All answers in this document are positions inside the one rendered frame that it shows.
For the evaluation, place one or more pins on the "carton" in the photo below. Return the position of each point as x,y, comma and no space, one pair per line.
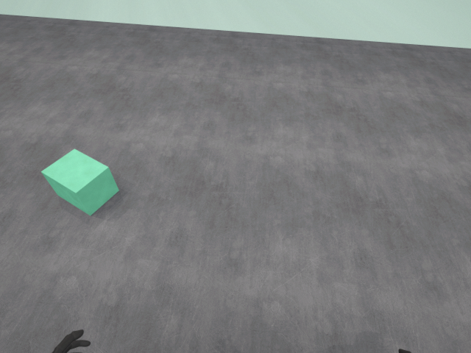
81,181

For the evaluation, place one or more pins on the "robot left hand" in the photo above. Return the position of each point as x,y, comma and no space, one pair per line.
70,342

